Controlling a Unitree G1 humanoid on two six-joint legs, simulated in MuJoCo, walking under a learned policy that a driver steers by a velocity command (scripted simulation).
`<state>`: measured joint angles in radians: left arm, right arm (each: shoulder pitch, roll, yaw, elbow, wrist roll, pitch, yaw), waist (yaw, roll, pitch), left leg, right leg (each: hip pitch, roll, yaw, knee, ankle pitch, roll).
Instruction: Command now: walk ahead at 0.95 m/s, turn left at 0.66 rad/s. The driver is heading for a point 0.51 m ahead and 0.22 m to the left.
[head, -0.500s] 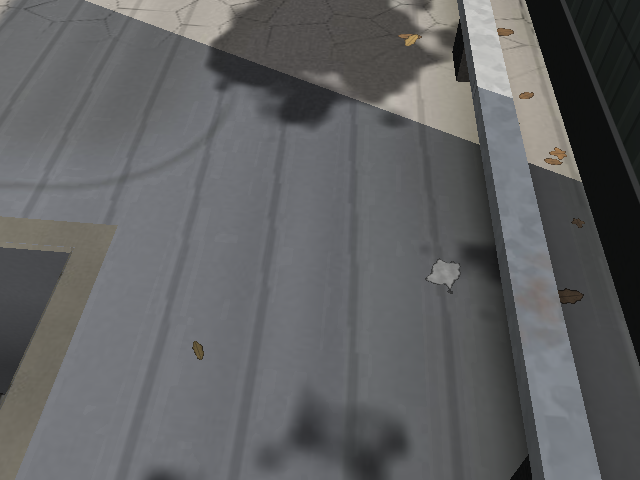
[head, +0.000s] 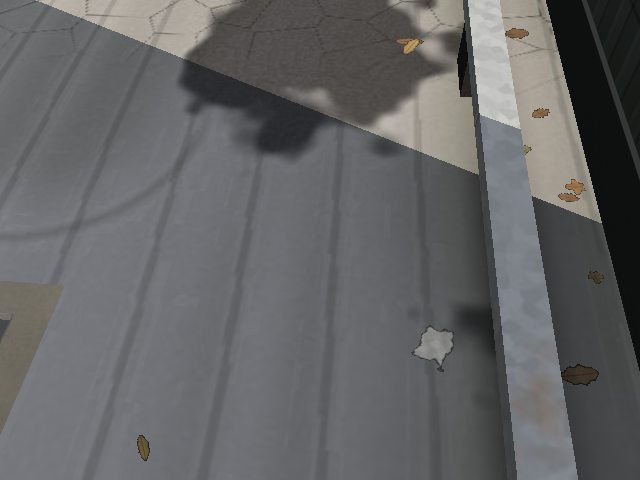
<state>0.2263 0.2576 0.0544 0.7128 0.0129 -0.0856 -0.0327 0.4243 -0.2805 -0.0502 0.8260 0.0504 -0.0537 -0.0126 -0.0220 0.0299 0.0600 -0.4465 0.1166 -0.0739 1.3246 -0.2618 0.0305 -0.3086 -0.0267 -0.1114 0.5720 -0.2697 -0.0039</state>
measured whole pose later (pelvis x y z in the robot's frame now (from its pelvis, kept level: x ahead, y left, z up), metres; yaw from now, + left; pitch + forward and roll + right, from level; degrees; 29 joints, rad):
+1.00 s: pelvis +0.69 +0.11 +0.00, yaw +34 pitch -2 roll -1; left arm 0.17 0.23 0.00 0.81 0.01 -0.04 -0.03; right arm 0.19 -0.27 -0.04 0.77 0.00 0.04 -0.05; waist 0.02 0.01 0.12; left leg -0.33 0.01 -0.10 0.74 -0.41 -0.06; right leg -0.36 0.06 0.00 0.42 -0.04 -0.05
